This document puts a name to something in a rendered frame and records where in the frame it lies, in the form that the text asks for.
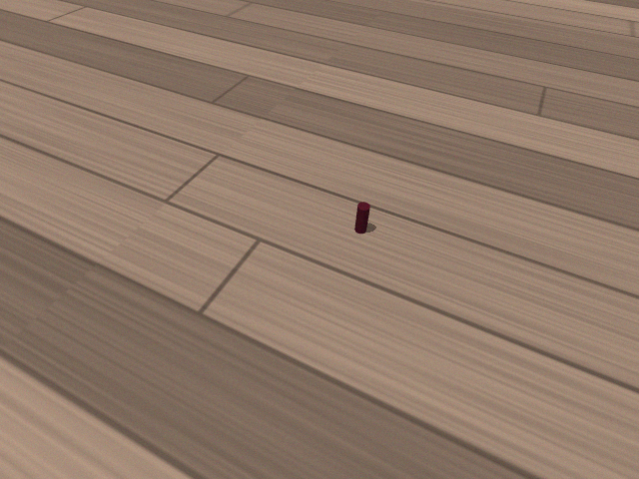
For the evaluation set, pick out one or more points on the can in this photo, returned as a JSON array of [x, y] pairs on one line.
[[361, 217]]

